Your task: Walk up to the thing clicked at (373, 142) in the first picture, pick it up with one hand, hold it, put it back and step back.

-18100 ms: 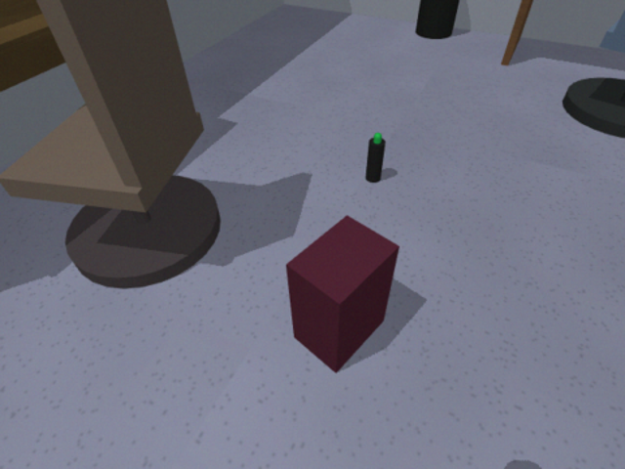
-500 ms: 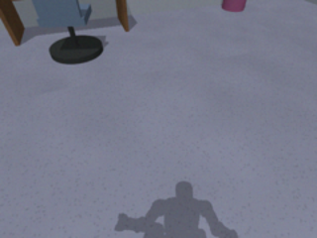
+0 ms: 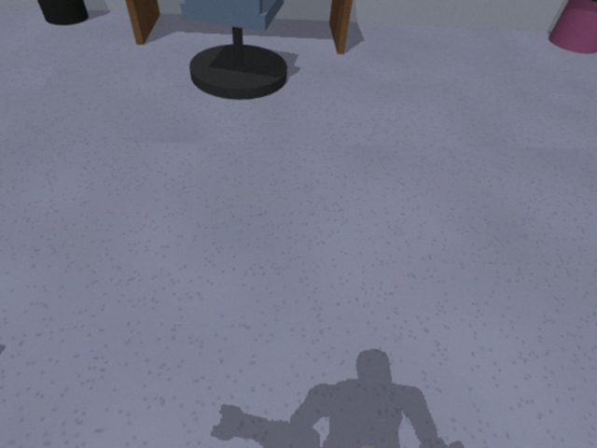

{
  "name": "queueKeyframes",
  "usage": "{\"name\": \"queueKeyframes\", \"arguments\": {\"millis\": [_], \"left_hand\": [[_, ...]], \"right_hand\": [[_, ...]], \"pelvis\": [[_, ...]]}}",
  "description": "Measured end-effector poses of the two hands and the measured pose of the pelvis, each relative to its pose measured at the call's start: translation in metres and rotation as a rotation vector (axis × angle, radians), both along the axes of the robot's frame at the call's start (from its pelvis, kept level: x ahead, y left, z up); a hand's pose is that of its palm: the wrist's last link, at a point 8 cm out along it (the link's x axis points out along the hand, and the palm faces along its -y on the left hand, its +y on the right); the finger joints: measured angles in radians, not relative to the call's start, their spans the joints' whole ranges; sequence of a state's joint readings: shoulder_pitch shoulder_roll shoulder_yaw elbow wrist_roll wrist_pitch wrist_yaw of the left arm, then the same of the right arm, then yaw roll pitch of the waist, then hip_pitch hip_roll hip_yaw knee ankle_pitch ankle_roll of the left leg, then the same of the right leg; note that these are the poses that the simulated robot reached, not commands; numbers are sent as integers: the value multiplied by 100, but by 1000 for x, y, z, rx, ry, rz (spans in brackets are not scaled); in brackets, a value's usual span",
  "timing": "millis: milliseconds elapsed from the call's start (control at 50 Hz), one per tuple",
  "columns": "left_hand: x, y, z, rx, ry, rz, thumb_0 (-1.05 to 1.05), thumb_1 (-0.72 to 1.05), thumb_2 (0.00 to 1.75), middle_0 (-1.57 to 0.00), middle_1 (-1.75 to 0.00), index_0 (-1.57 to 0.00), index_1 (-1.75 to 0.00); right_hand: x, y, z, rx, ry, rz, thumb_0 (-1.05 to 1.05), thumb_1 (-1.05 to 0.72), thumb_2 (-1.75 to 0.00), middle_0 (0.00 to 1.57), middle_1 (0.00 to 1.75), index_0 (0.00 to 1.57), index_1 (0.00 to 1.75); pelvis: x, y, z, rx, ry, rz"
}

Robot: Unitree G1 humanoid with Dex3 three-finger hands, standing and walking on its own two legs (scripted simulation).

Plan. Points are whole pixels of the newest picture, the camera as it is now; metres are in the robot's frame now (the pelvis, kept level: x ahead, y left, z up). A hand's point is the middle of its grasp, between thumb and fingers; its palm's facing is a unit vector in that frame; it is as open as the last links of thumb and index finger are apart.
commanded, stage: walk up
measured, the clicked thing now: out of the picture +1.13 +1.44 -0.62
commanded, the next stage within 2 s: stand in 1.82 s
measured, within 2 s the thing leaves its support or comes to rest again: neither
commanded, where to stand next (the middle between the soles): +0.15 -0.09 m, yaw +19 degrees
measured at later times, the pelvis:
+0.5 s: pelvis +0.09 -0.11 +0.00, yaw +14 degrees
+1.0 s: pelvis +0.07 -0.10 -0.01, yaw +22 degrees
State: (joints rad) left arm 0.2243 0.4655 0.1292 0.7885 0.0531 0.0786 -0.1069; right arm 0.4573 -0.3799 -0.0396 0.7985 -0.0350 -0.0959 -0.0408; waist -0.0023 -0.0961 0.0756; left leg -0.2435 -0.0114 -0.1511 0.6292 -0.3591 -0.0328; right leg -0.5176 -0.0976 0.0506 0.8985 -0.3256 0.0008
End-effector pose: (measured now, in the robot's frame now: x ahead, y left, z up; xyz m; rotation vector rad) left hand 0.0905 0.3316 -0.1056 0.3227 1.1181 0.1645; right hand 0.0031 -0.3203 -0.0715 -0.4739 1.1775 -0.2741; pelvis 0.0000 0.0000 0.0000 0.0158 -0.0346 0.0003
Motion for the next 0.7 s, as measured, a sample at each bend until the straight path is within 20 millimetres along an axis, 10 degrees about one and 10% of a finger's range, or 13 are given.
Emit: {"name": "queueKeyframes", "arguments": {"millis": [140,240,500,700], "left_hand": [[17,-54,-1,62,-73,79,0,90,90,-20,-30,-20,-30],[6,-100,8,21,-43,148,0,90,90,-20,-30,-20,-30],[-49,-128,4,46,100,301,0,90,90,-21,-30,-21,-30],[-47,-111,-6,61,50,387,1,90,90,-20,-30,-20,-30]], "right_hand": [[92,-81,-28,-55,-17,99,1,-90,-90,21,30,21,31],[162,-98,-17,-22,-68,181,1,-90,-90,21,30,20,30],[277,-66,-22,101,-83,360,1,-90,-90,21,30,20,30],[303,-23,-33,149,-137,435,1,-90,-90,21,30,20,30]], "pelvis": [[36,-63,-23,-17,-3,76],[55,-86,-7,-4,-5,134],[89,-110,-2,-1,5,240],[88,-105,-13,-19,-8,312]]}}
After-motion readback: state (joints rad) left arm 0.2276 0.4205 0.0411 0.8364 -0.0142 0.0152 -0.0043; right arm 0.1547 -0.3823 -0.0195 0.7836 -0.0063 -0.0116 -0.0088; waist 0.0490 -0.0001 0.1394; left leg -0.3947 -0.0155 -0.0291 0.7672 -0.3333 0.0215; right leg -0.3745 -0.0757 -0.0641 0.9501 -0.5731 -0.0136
